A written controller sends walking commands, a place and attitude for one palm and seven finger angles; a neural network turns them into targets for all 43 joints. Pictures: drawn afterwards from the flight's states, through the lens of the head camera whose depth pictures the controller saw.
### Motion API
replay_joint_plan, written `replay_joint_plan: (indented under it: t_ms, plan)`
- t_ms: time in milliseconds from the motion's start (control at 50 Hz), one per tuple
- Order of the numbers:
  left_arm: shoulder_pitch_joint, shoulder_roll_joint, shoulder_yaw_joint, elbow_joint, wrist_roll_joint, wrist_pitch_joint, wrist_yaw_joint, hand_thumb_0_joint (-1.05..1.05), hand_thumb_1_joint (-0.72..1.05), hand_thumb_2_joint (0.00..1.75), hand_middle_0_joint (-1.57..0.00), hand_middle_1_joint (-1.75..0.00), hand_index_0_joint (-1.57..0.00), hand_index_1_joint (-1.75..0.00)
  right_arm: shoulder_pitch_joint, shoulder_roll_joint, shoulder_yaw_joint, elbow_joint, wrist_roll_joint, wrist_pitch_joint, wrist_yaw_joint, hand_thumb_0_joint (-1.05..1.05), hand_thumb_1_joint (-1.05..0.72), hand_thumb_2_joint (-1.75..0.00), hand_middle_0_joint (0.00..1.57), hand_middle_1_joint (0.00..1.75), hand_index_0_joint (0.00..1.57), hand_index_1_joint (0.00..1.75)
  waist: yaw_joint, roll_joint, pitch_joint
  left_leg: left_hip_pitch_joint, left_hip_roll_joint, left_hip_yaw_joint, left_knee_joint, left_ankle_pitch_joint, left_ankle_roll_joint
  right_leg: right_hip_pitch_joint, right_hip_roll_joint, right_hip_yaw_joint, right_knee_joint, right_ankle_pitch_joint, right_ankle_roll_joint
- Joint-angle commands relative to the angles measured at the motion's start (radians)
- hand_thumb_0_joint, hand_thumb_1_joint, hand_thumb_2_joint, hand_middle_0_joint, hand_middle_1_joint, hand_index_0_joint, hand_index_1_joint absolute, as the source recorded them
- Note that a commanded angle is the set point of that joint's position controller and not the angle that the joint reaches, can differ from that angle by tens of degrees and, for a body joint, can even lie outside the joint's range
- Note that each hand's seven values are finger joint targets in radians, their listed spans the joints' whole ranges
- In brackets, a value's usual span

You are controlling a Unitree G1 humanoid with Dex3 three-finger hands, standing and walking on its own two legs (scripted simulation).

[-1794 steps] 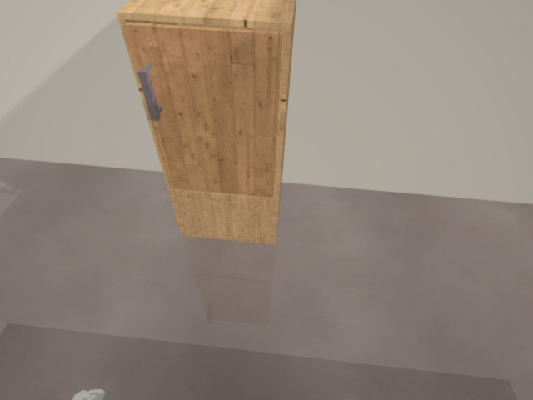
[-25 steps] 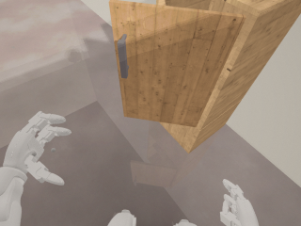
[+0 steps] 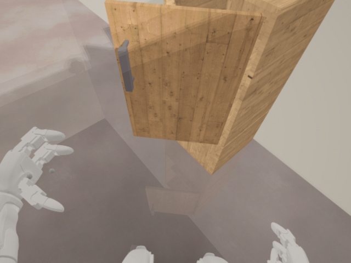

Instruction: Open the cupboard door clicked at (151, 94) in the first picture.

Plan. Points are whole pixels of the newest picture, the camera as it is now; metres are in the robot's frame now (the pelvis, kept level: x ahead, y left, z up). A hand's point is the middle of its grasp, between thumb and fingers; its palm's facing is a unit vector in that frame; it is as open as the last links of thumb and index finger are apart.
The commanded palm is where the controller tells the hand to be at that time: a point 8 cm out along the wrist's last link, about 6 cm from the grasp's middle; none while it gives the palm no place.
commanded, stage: raise the hand with hooked fingers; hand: left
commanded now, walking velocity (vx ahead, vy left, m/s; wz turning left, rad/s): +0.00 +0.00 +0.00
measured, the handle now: (128, 66) +0.64 +0.18 +0.05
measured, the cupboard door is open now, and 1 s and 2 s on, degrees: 43 43 43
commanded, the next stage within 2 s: move the hooked fingers beside the handle in 0.16 s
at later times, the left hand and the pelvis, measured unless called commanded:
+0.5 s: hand (60, 154) +0.32 +0.27 +0.06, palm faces -0.09 -1.00 -0.02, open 14.0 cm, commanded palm +0.31 +0.32 +0.07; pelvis +0.00 +0.00 -0.01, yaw +1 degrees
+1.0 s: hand (78, 119) +0.42 +0.26 +0.06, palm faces -0.09 -1.00 -0.01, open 14.0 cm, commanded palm +0.41 +0.31 +0.06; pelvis +0.00 +0.01 -0.01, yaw -1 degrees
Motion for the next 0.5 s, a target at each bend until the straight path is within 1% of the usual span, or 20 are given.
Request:
replay_joint_plan:
  t_ms: [0,20,60,80,100,120,180,220,240,280,300,320,340,360,380,400,420,440,460,480]
  plan:
    - [-0.196,0.278,0.104,-0.203,-0.035,-0.067,0.004,0.00,-0.50,0.30,-0.30,-1.20,-0.30,-1.20,-0.028,-0.141,-0.061,-0.136,0.005,-0.055,-0.011,0.00,-0.90,-0.90,0.20,0.30,0.20,0.30,0.010,0.074,-0.242,0.143,-0.058,-0.017,-0.129,0.224,0.029,0.145,0.021,0.092,-0.144,0.178,0.001]
    - [-0.187,0.280,0.108,-0.178,-0.032,-0.060,-0.001,0.00,-0.50,0.30,-0.30,-1.20,-0.30,-1.20,-0.024,-0.140,-0.061,-0.134,0.006,-0.053,-0.013,0.00,-0.90,-0.90,0.20,0.30,0.20,0.30,0.007,0.059,-0.242,0.133,-0.057,-0.012,-0.127,0.214,0.029,0.144,0.019,0.095,-0.148,0.173,0.005]
    - [-0.188,0.268,0.092,-0.171,-0.024,-0.054,-0.005,0.00,-0.50,0.30,-0.30,-1.20,-0.30,-1.20,-0.027,-0.139,-0.059,-0.134,0.009,-0.053,-0.013,0.00,-0.90,-0.90,0.20,0.30,0.20,0.30,0.008,0.085,-0.236,0.134,-0.058,-0.015,-0.133,0.202,0.027,0.132,0.016,0.090,-0.148,0.158,0.005]
    - [-0.188,0.263,0.088,-0.170,-0.024,-0.052,-0.003,0.00,-0.50,0.30,-0.30,-1.20,-0.30,-1.20,-0.028,-0.139,-0.059,-0.134,0.010,-0.053,-0.014,0.00,-0.90,-0.90,0.20,0.30,0.20,0.30,0.006,0.067,-0.231,0.140,-0.057,-0.019,-0.139,0.195,0.028,0.122,0.018,0.083,-0.150,0.151,0.006]
    - [-0.205,0.272,0.090,-0.173,-0.031,-0.051,-0.008,0.00,-0.50,0.30,-0.30,-1.20,-0.30,-1.20,-0.031,-0.143,-0.057,-0.138,0.007,-0.053,-0.015,0.00,-0.90,-0.90,0.20,0.30,0.20,0.30,0.009,0.076,-0.222,0.136,-0.057,-0.020,-0.132,0.204,0.028,0.123,0.022,0.087,-0.145,0.155,-0.001]
    - [-0.204,0.277,0.096,-0.173,-0.027,-0.050,-0.008,0.00,-0.50,0.30,-0.30,-1.20,-0.30,-1.20,-0.028,-0.141,-0.058,-0.137,0.008,-0.052,-0.015,0.00,-0.90,-0.90,0.20,0.30,0.20,0.30,0.008,0.069,-0.240,0.144,-0.056,-0.019,-0.135,0.206,0.028,0.125,0.021,0.081,-0.142,0.163,0.002]
    - [-0.191,0.269,0.094,-0.179,-0.025,-0.051,-0.005,0.00,-0.50,0.30,-0.30,-1.20,-0.30,-1.20,-0.029,-0.140,-0.058,-0.139,0.009,-0.055,-0.015,0.00,-0.90,-0.90,0.20,0.30,0.20,0.30,0.010,0.070,-0.250,0.156,-0.057,-0.022,-0.139,0.211,0.028,0.123,0.020,0.072,-0.137,0.174,0.004]
    - [-0.206,0.286,0.107,-0.189,-0.030,-0.054,-0.007,0.00,-0.50,0.30,-0.30,-1.20,-0.30,-1.20,-0.028,-0.141,-0.056,-0.141,0.006,-0.055,-0.014,0.00,-0.90,-0.90,0.20,0.30,0.20,0.30,0.013,0.061,-0.273,0.156,-0.057,-0.023,-0.130,0.235,0.027,0.137,0.025,0.072,-0.125,0.201,0.002]
    - [-0.193,0.266,0.093,-0.171,-0.028,-0.051,-0.010,0.00,-0.50,0.30,-0.30,-1.20,-0.30,-1.20,-0.028,-0.139,-0.057,-0.139,0.008,-0.054,-0.015,0.00,-0.90,-0.90,0.20,0.30,0.20,0.30,0.008,0.064,-0.261,0.156,-0.058,-0.021,-0.130,0.227,0.027,0.125,0.024,0.071,-0.127,0.196,0.003]
    - [-0.309,0.247,0.059,-0.148,-0.023,-0.050,-0.006,0.00,-0.50,0.30,-0.30,-1.20,-0.30,-1.20,-0.027,-0.143,-0.054,-0.124,0.009,-0.051,-0.022,0.00,-0.90,-0.90,0.20,0.30,0.20,0.30,-0.017,0.064,-0.220,0.147,-0.056,-0.026,-0.130,0.178,0.026,0.073,0.024,0.066,-0.131,0.147,0.006]
    - [-0.383,0.254,0.049,-0.139,-0.020,-0.052,-0.006,0.00,-0.50,0.30,-0.30,-1.20,-0.30,-1.20,-0.025,-0.147,-0.052,-0.113,0.007,-0.049,-0.027,0.00,-0.90,-0.90,0.20,0.30,0.20,0.30,-0.024,0.079,-0.208,0.147,-0.054,-0.031,-0.123,0.176,0.024,0.057,0.028,0.064,-0.122,0.141,-0.001]
    - [-0.419,0.257,0.043,-0.128,-0.011,-0.051,-0.005,0.00,-0.50,0.30,-0.30,-1.20,-0.30,-1.20,-0.019,-0.147,-0.053,-0.108,0.007,-0.049,-0.030,0.00,-0.90,-0.90,0.20,0.30,0.20,0.30,-0.028,0.071,-0.234,0.155,-0.053,-0.033,-0.124,0.175,0.026,0.056,0.025,0.065,-0.122,0.141,0.002]
    - [-0.405,0.262,0.046,-0.093,0.001,-0.048,-0.002,0.00,-0.50,0.30,-0.30,-1.20,-0.30,-1.20,-0.011,-0.149,-0.055,-0.105,0.007,-0.048,-0.032,0.00,-0.90,-0.90,0.20,0.30,0.20,0.30,-0.022,0.071,-0.238,0.155,-0.053,-0.036,-0.126,0.172,0.024,0.052,0.023,0.063,-0.120,0.134,0.000]
    - [-0.451,0.243,0.013,-0.097,0.013,-0.051,0.000,0.00,-0.50,0.30,-0.30,-1.20,-0.30,-1.20,-0.011,-0.148,-0.053,-0.101,0.008,-0.048,-0.033,0.00,-0.90,-0.90,0.20,0.30,0.20,0.30,-0.029,0.092,-0.247,0.172,-0.053,-0.040,-0.131,0.177,0.024,0.037,0.021,0.055,-0.112,0.140,-0.001]
    - [-0.470,0.241,0.006,-0.092,0.020,-0.048,0.005,0.00,-0.50,0.30,-0.30,-1.20,-0.30,-1.20,-0.010,-0.146,-0.054,-0.100,0.008,-0.047,-0.032,0.00,-0.90,-0.90,0.20,0.30,0.20,0.30,-0.027,0.102,-0.267,0.181,-0.053,-0.040,-0.131,0.179,0.024,0.039,0.019,0.056,-0.112,0.142,-0.001]
    - [-0.513,0.260,0.013,-0.085,0.019,-0.048,0.006,0.00,-0.50,0.30,-0.30,-1.20,-0.30,-1.20,-0.007,-0.151,-0.054,-0.093,0.005,-0.044,-0.034,0.00,-0.90,-0.90,0.20,0.30,0.20,0.30,-0.030,0.109,-0.276,0.188,-0.052,-0.042,-0.119,0.198,0.024,0.035,0.023,0.057,-0.103,0.159,-0.006]
    - [-0.518,0.304,0.047,-0.067,0.029,-0.047,0.012,0.00,-0.50,0.30,-0.30,-1.20,-0.30,-1.20,-0.001,-0.153,-0.054,-0.089,0.004,-0.037,-0.033,0.00,-0.90,-0.90,0.20,0.30,0.20,0.30,-0.020,0.100,-0.297,0.181,-0.050,-0.044,-0.122,0.205,0.022,0.054,0.020,0.058,-0.103,0.165,-0.005]
    - [-0.501,0.294,0.041,-0.027,0.038,-0.042,0.016,0.00,-0.50,0.30,-0.30,-1.20,-0.30,-1.20,0.001,-0.152,-0.052,-0.090,0.005,-0.031,-0.031,0.00,-0.90,-0.90,0.20,0.30,0.20,0.30,-0.018,0.084,-0.294,0.176,-0.051,-0.044,-0.126,0.208,0.022,0.056,0.020,0.056,-0.101,0.168,-0.005]
    - [-0.540,0.272,0.016,-0.036,0.042,-0.044,0.020,0.00,-0.50,0.30,-0.30,-1.20,-0.30,-1.20,-0.002,-0.148,-0.052,-0.091,0.006,-0.028,-0.029,0.00,-0.90,-0.90,0.20,0.30,0.20,0.30,-0.022,0.093,-0.304,0.180,-0.052,-0.042,-0.126,0.212,0.023,0.054,0.017,0.055,-0.098,0.176,-0.003]
    - [-0.537,0.284,0.030,-0.017,0.046,-0.041,0.027,0.00,-0.50,0.30,-0.30,-1.20,-0.30,-1.20,0.003,-0.149,-0.055,-0.092,0.006,-0.023,-0.027,0.00,-0.90,-0.90,0.20,0.30,0.20,0.30,-0.017,0.094,-0.312,0.188,-0.050,-0.044,-0.129,0.218,0.021,0.051,0.018,0.051,-0.096,0.180,-0.004]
